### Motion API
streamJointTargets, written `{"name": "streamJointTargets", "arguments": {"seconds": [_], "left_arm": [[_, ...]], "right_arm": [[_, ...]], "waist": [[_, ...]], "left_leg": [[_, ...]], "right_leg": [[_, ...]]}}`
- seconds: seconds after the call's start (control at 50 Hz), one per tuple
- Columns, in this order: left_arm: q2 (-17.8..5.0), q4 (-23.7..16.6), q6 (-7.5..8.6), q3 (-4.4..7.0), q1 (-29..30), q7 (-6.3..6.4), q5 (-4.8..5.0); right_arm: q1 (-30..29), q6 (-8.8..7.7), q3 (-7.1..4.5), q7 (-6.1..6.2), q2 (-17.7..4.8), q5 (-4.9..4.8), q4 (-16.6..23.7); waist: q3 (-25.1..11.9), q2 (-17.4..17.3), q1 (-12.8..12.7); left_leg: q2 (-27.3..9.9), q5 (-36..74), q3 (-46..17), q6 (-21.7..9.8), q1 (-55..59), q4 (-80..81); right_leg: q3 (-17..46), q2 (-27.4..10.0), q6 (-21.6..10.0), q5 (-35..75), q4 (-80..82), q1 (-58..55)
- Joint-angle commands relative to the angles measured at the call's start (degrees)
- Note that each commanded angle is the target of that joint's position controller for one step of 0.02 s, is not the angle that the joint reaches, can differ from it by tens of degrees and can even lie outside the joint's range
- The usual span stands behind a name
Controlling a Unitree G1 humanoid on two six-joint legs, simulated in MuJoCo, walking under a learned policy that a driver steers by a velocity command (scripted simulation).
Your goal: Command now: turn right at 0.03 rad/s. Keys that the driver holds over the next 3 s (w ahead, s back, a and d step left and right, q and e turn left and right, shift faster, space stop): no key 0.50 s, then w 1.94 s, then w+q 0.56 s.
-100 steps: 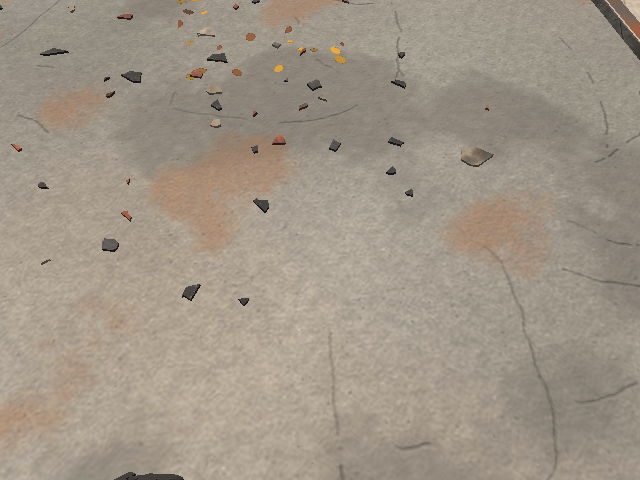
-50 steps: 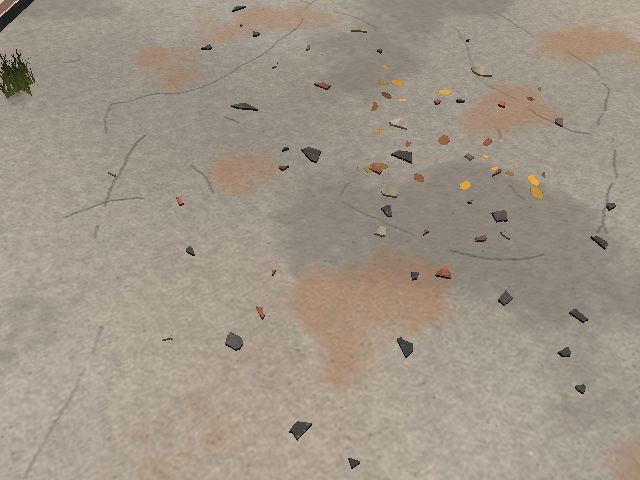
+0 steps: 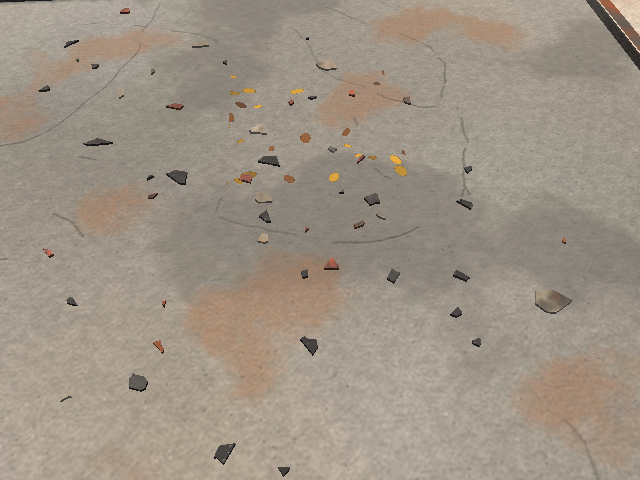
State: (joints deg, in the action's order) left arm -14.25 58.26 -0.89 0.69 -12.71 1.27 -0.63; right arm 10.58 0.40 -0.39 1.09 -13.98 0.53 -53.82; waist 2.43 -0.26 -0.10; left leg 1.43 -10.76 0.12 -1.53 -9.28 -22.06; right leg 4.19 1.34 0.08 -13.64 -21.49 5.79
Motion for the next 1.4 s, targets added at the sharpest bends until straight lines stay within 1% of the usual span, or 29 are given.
{"name": "streamJointTargets", "arguments": {"seconds": [0.02,0.26,0.5,0.52,0.56,0.6,0.66,0.68,0.72,0.76,0.78,0.8,0.82,0.84,0.88,0.92,0.98,1.06,1.1,1.14,1.18,1.2,1.22,1.24,1.26,1.28,1.3,1.34,1.4], "left_arm": [[-5.89,-0.32,0.8,0.73,-0.18,0.32,0.04],[-4.61,4.18,1.04,-0.3,-2.22,0.6,0.11],[-2.65,6.27,1.2,-0.91,-4.06,0.84,0.2],[-2.42,6.5,1.18,-0.97,-4.71,0.84,0.12],[-4.11,6.22,0.76,-0.16,-5.28,0.83,0.0],[-4.63,5.46,0.28,0.42,-6.1,0.51,-0.27],[-6.09,6.24,0.73,1.61,-11.28,0.57,-0.35],[-6.64,6.2,1.01,2.08,-11.37,0.5,-0.4],[-6.77,5.19,1.66,2.53,-9.03,0.16,-0.43],[-5.81,3.39,2.11,2.65,-4.02,-0.1,0.04],[-3.68,1.78,2.72,2.23,-1.24,-0.25,-0.07],[0.99,-0.69,3.54,1.01,0.84,-0.83,0.37],[-2.84,-2.3,4.0,1.79,2.08,-1.19,-1.56],[-3.42,-1.9,4.32,2.05,2.28,-1.7,-2.12],[-1.06,-0.9,5.15,1.69,0.54,-2.78,-1.24],[-1.57,-1.03,4.78,2.03,0.81,-3.37,-1.59],[-0.67,-3.12,3.89,1.9,4.81,-3.43,-1.47],[1.19,-8.05,3.58,0.67,15.59,-3.47,-0.79],[0.85,-9.35,3.5,0.48,17.25,-3.27,-0.41],[-0.97,-9.32,3.63,1.09,14.28,-2.6,-0.34],[-3.65,-5.95,4.3,2.51,2.65,-1.75,-0.24],[-4.74,-3.05,4.73,3.36,-6.08,-1.27,-0.48],[-8.73,-1.4,5.0,4.63,-14.13,-0.68,-1.86],[-12.92,-1.71,4.78,5.52,-15.15,-1.0,-2.97],[-10.72,-1.83,4.32,5.42,-11.13,-1.78,-0.28],[-7.38,-3.01,4.5,4.47,-4.37,-1.88,0.33],[-3.97,-3.35,5.14,3.67,-1.4,-2.1,0.17],[-0.52,-1.89,6.18,2.48,-1.67,-1.65,-0.21],[-1.45,0.11,7.39,2.32,-6.35,-1.29,-0.11]], "right_arm": [[0.98,-0.5,-1.33,0.12,-6.21,-0.02,0.24],[3.94,-0.43,-0.43,0.34,-5.0,-0.05,-5.95],[6.6,-0.5,0.17,0.71,-3.09,-0.03,-9.32],[7.09,-0.44,0.23,0.7,-2.8,0.04,-9.59],[7.15,-0.06,-0.38,0.61,-3.76,0.24,-9.25],[6.19,0.24,-0.61,0.16,-3.33,0.73,-8.11],[3.14,-1.09,-0.01,-0.63,0.36,1.57,-5.5],[2.27,-1.8,-0.14,-0.85,-0.12,1.84,-4.62],[3.32,-3.07,-0.62,-1.39,-1.11,1.34,-3.81],[12.36,-4.0,-0.84,-1.47,0.11,0.47,-6.44],[18.8,-4.45,-1.55,-0.9,-1.79,0.56,-8.52],[26.29,-4.7,-3.25,-0.48,-7.91,0.71,-10.24],[29.73,-4.21,-3.91,-0.6,-9.63,0.37,-11.85],[24.1,-4.29,-3.14,-0.7,-6.38,0.72,-10.04],[17.04,-5.23,-2.5,-0.86,-4.2,0.81,-7.21],[17.12,-6.05,-1.76,-0.64,-2.28,0.57,-7.46],[21.5,-6.49,-1.12,-0.39,-1.41,0.25,-9.2],[21.78,-6.43,-0.6,-0.09,-1.66,0.43,-9.23],[21.97,-6.54,-0.7,0.03,-2.73,0.49,-9.49],[20.58,-6.8,-0.91,0.08,-3.87,0.37,-9.45],[18.81,-6.64,-1.33,0.26,-5.23,0.37,-9.12],[17.59,-6.34,-1.47,0.19,-5.66,0.1,-8.77],[18.35,-6.23,-0.96,-0.15,-3.73,-0.04,-7.57],[25.46,-5.83,0.02,-0.82,3.58,-1.28,-6.8],[21.36,-5.51,-1.61,-0.74,-2.63,-0.06,-6.7],[15.65,-5.64,-2.01,-0.92,-3.18,0.26,-4.47],[12.61,-5.92,-2.01,-1.09,-2.61,0.5,-3.78],[13.12,-4.82,-2.04,-1.61,-0.75,1.48,-3.95],[11.85,-3.28,-2.11,-2.31,0.81,1.77,-3.27]], "waist": [[-0.25,1.57,0.59],[0.71,0.33,0.39],[1.06,0.48,0.49],[-0.17,0.56,0.46],[0.96,1.55,0.31],[5.71,2.73,-0.32],[6.97,8.93,-2.33],[7.07,9.4,-2.36],[6.36,7.95,-0.41],[6.62,6.72,4.68],[6.47,1.06,7.24],[3.94,-14.06,9.31],[4.96,-13.48,8.38],[7.74,-5.34,5.07],[7.03,-2.47,1.59],[5.13,-3.37,0.79],[3.73,-4.34,1.12],[5.94,-5.55,2.56],[6.03,-6.59,2.52],[4.1,-6.56,0.28],[-2.39,-6.08,-4.86],[-6.57,-5.13,-8.69],[-11.85,-0.73,-10.71],[-17.45,11.77,-5.44],[-14.98,4.24,-5.66],[-5.48,3.38,-2.99],[-1.14,0.6,-1.91],[0.49,1.04,1.6],[0.8,1.95,2.78]], "left_leg": [[-6.12,3.74,-6.3,-1.39,2.66,3.91],[-5.91,2.89,-6.22,-0.62,1.01,4.33],[-5.95,3.93,-6.11,-0.47,0.44,3.46],[-5.4,-0.44,-5.85,-0.54,0.87,3.63],[-2.85,-14.72,-4.43,-1.67,-1.54,0.76],[-1.58,-25.56,-4.52,-3.06,-8.19,-2.03],[0.68,-15.17,0.91,-2.3,-16.89,-13.36],[-0.65,-11.91,1.86,-2.26,-17.34,-16.15],[-1.62,-12.97,1.82,-2.89,-13.66,-14.18],[0.27,-10.4,2.85,-3.96,2.86,-3.58],[-3.25,-12.0,-3.95,-4.56,12.8,1.89],[-15.26,-27.03,-25.62,-8.15,19.98,12.48],[-22.86,-28.8,-37.01,-11.38,18.66,15.28],[-21.72,-26.11,-33.45,-11.46,14.65,14.42],[-17.26,-14.91,-23.5,-9.83,10.84,15.54],[-13.99,-0.99,-15.79,-8.74,11.67,15.48],[-12.31,19.88,-8.98,-8.6,13.69,13.04],[-10.33,27.08,-4.48,-8.43,9.05,13.73],[-11.07,31.68,-3.74,-8.27,8.46,13.69],[-12.37,44.7,-2.69,-7.52,10.23,9.49],[-12.4,55.87,-1.41,-6.19,12.69,-4.22],[-11.05,51.27,-0.27,-5.38,9.4,-15.2],[-8.44,32.31,1.11,-4.99,-0.73,-30.98],[2.31,-17.09,2.53,-3.04,-19.72,-54.0],[1.01,-15.6,-4.28,-4.42,-24.73,-58.53],[-2.28,-9.61,-3.85,-4.81,-27.23,-56.5],[-4.15,-6.2,-3.5,-4.83,-25.53,-53.38],[-6.36,-4.72,-3.47,-3.87,-19.65,-48.11],[-7.04,-3.89,-1.64,-2.38,-19.82,-43.31]], "right_leg": [[4.81,-5.17,-1.76,5.42,4.83,4.54],[4.55,-5.33,-2.59,4.3,5.16,4.62],[3.99,-5.11,-2.74,5.31,4.53,5.04],[3.88,-4.66,-2.92,0.71,5.04,4.79],[4.15,-3.17,-4.56,-15.07,4.27,7.0],[7.49,-4.14,-7.03,-28.9,5.19,10.52],[20.1,-12.65,-11.8,-32.78,11.56,4.01],[22.69,-15.49,-13.21,-30.81,13.1,3.92],[20.53,-15.14,-13.01,-26.75,12.23,6.08],[13.56,-10.33,-10.39,-23.45,6.53,16.86],[8.15,-6.1,-8.2,-18.73,-2.36,24.76],[-3.2,2.11,-5.21,-14.63,-21.06,34.07],[-4.74,1.49,-5.34,-17.81,-32.6,39.15],[-2.55,-1.92,-5.96,-13.03,-38.77,39.76],[-2.41,-4.81,-5.46,-4.33,-39.95,36.87],[-4.44,-5.21,-4.11,-0.35,-38.87,35.6],[-7.69,-4.16,-2.73,1.83,-36.88,37.22],[-11.25,-2.15,-2.43,6.44,-22.08,32.29],[-12.45,-0.88,-3.74,7.92,-15.86,26.87],[-12.65,0.85,-6.03,7.94,-13.13,20.31],[-11.89,3.25,-8.28,6.52,-10.91,8.95],[-11.06,2.63,-9.35,8.52,-6.82,-1.44],[0.37,-7.82,-11.51,-1.32,-5.39,-13.65],[30.89,-25.08,-19.84,-5.65,0.52,-25.14],[37.05,-23.22,-20.15,-13.7,7.13,-19.95],[27.45,-21.67,-18.23,-14.87,9.0,-11.05],[21.23,-19.09,-16.73,-8.09,11.09,-3.68],[11.92,-14.66,-13.74,3.07,12.53,4.17],[5.84,-12.81,-13.34,11.95,13.61,5.44]]}}
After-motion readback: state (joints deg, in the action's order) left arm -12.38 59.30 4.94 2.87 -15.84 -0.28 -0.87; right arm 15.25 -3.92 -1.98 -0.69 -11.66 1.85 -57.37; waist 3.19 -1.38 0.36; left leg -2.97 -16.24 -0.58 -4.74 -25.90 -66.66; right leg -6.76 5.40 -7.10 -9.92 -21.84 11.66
